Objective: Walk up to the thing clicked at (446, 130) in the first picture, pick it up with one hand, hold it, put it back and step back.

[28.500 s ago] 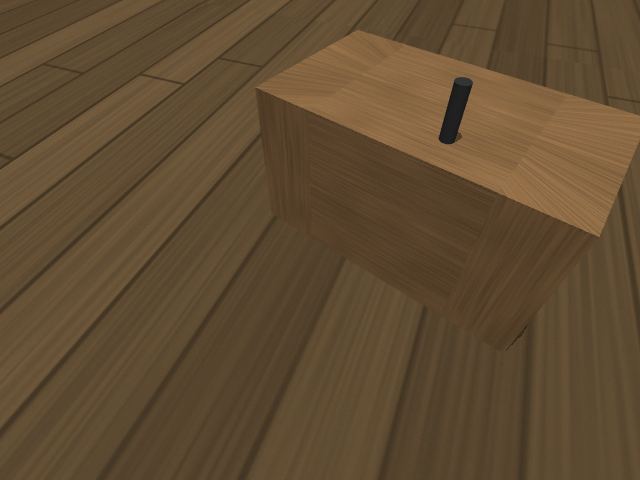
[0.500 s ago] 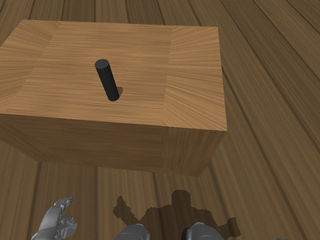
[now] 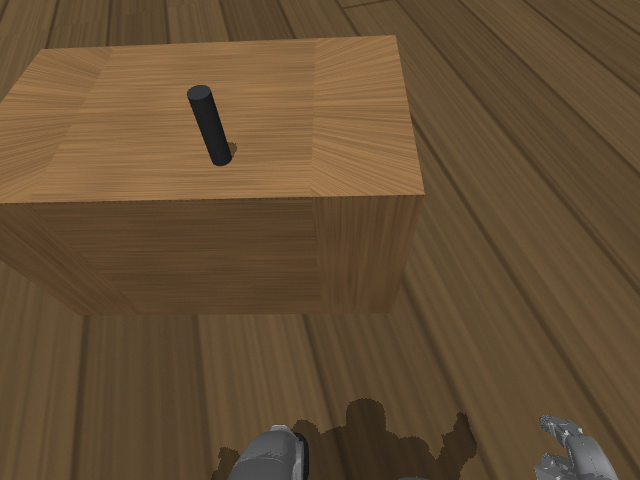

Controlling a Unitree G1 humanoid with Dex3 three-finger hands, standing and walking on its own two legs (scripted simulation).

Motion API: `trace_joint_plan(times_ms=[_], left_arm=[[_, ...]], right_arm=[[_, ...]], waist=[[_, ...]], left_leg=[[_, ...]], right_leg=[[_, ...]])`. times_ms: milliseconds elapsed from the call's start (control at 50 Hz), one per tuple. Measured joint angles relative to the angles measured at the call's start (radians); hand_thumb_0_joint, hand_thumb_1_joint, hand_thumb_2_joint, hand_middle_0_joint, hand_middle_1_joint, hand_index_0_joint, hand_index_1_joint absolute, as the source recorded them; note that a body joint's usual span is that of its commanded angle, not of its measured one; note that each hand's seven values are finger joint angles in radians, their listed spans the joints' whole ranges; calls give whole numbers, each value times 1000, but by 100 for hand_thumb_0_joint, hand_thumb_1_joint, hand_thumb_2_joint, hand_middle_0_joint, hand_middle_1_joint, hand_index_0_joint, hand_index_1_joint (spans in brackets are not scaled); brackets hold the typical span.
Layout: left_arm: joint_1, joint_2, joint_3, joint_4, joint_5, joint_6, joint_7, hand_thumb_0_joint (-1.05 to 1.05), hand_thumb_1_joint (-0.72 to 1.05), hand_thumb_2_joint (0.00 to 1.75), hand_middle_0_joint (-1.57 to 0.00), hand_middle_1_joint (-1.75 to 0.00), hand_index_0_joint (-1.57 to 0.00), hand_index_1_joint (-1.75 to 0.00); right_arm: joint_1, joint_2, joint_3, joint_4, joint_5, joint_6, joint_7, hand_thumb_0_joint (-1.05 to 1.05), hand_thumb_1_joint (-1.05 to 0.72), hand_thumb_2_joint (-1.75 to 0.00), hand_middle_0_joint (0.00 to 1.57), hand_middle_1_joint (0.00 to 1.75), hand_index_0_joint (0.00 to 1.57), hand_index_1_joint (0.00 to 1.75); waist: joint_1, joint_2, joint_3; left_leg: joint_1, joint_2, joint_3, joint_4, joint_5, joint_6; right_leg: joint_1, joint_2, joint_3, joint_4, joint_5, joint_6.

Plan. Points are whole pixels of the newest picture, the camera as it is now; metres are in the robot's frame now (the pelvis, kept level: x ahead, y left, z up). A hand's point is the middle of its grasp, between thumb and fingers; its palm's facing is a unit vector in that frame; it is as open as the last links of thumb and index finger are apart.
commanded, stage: step back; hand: left
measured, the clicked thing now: (211, 128) +0.73 +0.29 -0.06
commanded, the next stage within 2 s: none
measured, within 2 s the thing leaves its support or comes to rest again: neither
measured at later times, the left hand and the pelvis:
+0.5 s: hand out of the picture -0.02 +0.29 -0.13, palm faces +0.07 -0.93 -0.37, open 7.4 cm; pelvis -0.15 +0.02 +0.02, yaw +5 degrees
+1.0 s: hand out of the picture -0.21 +0.30 -0.12, palm faces +0.04 -0.89 -0.45, open 7.4 cm; pelvis -0.31 +0.01 +0.01, yaw +3 degrees
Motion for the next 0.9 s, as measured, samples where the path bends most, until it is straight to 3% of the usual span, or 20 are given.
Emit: trace_joint_plan(times_ms=[20, 60, 100, 140, 200, 280, 320, 360, 400, 440, 480, 520, 580, 640, 700, 740, 760, 820, 860, 900], left_arm=[[12, -11, -3, -3, 6, -1, -6, 1, 90, 90, -20, -30, -21, -30], [37, -15, -8, -14, 14, 3, -12, 1, 90, 90, -20, -30, -21, -30], [49, -21, -8, -18, 15, 7, -8, 1, 90, 90, -20, -30, -21, -30], [41, -27, -5, -22, 15, 13, -4, 1, 90, 90, -21, -31, -21, -30], [3, -26, -2, -55, 17, 11, 3, 1, 90, 90, -21, -31, -21, -30], [-74, -11, -2, -112, 15, 2, 16, 1, 90, 90, -21, -31, -21, -30], [-116, 4, -5, -132, 8, 5, 19, 1, 90, 90, -21, -31, -21, -30], [-156, 30, -4, -137, -1, 14, 19, 1, 90, 90, -21, -31, -21, -30], [-161, 37, -1, -126, -9, 26, 24, 1, 90, 90, -20, -30, -21, -30], [-157, 30, -4, -97, -11, 40, 25, 1, 90, 90, -20, -30, -21, -30], [-144, 30, -6, -84, -20, 43, 22, 1, 90, 90, -20, -30, -21, -30], [-124, 30, -6, -84, -23, 37, 18, 1, 90, 90, -20, -30, -21, -30], [-100, 29, -6, -80, -17, 28, 17, 1, 90, 90, -20, -30, -21, -30], [-77, 30, -10, -70, -12, 20, 17, 1, 90, 90, -20, -30, -21, -30], [-53, 27, -15, -49, -5, 8, 13, 1, 90, 90, -20, -30, -21, -30], [-56, -7, -19, -20, 5, 3, 11, 1, 90, 90, -20, -30, -21, -30], [-46, -18, -23, -17, 9, 3, 5, 1, 90, 90, -20, -30, -21, -30], [-11, -13, -26, -22, 13, 7, -5, 1, 90, 90, -20, -30, -21, -30], [-2, -11, -23, -25, 12, 12, -2, 1, 90, 90, -21, -31, -21, -30], [-8, -9, -17, -36, 15, 16, 2, 1, 90, 90, -21, -31, -21, -30]], right_arm=[[10, -2, -5, 11, 3, 7, -1, 0, -90, -90, 20, 30, 21, 30], [39, 8, -8, 34, 5, 20, -5, 0, -90, -90, 20, 30, 21, 30], [67, 6, -6, 50, 12, 22, -2, 0, -90, -90, 20, 30, 21, 30], [100, -4, -8, 54, 18, 12, -6, 0, -90, -90, 20, 30, 21, 30], [145, -23, -8, 64, 19, 4, -16, 0, -90, -90, 20, 30, 21, 30], [173, -29, -7, 80, 9, 4, -24, 0, -91, -90, 20, 30, 21, 30], [180, -23, -7, 81, 2, -4, -21, 0, -91, -90, 20, 30, 21, 30], [162, 5, -10, 93, -5, -12, -19, 0, -91, -90, 20, 30, 21, 30], [152, 25, -1, 86, -16, -12, -7, 0, -91, -90, 20, 30, 21, 30], [154, 33, 5, 77, -21, -17, 0, 0, -90, -90, 20, 30, 21, 30], [152, 41, 12, 70, -26, -18, -3, 0, -90, -90, 20, 30, 21, 30], [140, 42, 16, 60, -24, -19, -6, 0, -90, -90, 20, 30, 21, 30], [104, 35, 13, 35, -17, -24, -9, 0, -90, -90, 20, 30, 21, 30], [61, 27, 11, 5, -12, -27, -12, 0, -90, -90, 20, 30, 21, 30], [23, 15, 12, -14, -6, -19, -8, 0, -90, -90, 20, 30, 21, 30], [0, -7, 6, -3, 2, -9, -9, 0, -90, -90, 20, 30, 21, 30], [3, -9, 4, 4, 5, -3, -11, 0, -90, -90, 20, 30, 21, 30], [33, 12, 7, 28, 11, 11, -17, 0, -90, -90, 20, 30, 21, 30], [59, 13, 12, 34, 17, 9, -15, 0, -90, -90, 20, 30, 21, 30], [85, 6, 13, 38, 18, 2, -19, 0, -90, -90, 20, 30, 21, 30]], waist=[[-3, 11, -12], [23, -22, -41], [34, -45, -57], [15, -43, -73], [-1, -33, -77], [-24, -37, -47], [-36, -51, -33], [-29, -119, 4], [-23, -144, 10], [-52, -118, -8], [-54, -113, -32], [-40, -114, -47], [-22, -112, -40], [-5, -109, -20], [9, -96, -13], [-1, -19, 8], [-7, 1, -1], [30, -47, -44], [31, -66, -63], [23, -69, -77]], left_leg=[[-16, -17, -29, 28, -79, -4], [-58, -99, -84, 194, -243, -19], [-73, -162, -137, 358, -269, -22], [-70, -196, -184, 452, -258, -26], [-16, -193, -199, 462, -271, -41], [101, -138, -143, 255, -331, -43], [168, -108, -110, 85, -285, -30], [201, -138, -72, 12, -212, -13], [192, -135, -51, 20, -202, -1], [174, -104, -81, 9, -179, 7], [163, -87, -87, -36, -138, 7], [147, -76, -75, -69, -103, 5], [117, -68, -56, -85, -66, 6], [79, -61, -27, -67, -45, 4], [28, -45, 2, -10, -44, -7], [10, -5, -31, 26, -39, -13], [-1, -12, -58, 39, -74, -8], [-42, -116, -107, 255, -302, -12], [-44, -163, -140, 381, -322, -13], [-25, -180, -156, 433, -322, -20]], right_leg=[[-9, 0, -7, 3, 9, -4], [-39, -31, 23, 15, 23, -16], [-49, -56, 48, -14, 58, -14], [-62, -70, 36, -49, 92, -5], [-99, -77, 13, -56, 122, 1], [-153, -94, -30, -18, 138, 12], [-189, -110, -50, 24, 136, 22], [-218, -147, -20, 77, 134, 24], [-250, -102, 37, 175, -7, 1], [-273, -15, 68, 345, -131, -8], [-288, 44, 101, 494, -137, -16], [-280, 66, 116, 567, -116, -16], [-209, 49, 108, 494, -116, 8], [-121, 9, 78, 294, -114, 23], [-24, -26, 30, 25, -26, 13], [4, 15, -4, -29, 12, -8], [-2, 22, -16, -30, 22, -13], [-45, -23, 24, -10, 42, -23], [-58, -49, 33, -33, 72, -21], [-82, -65, 25, -42, 95, -17]])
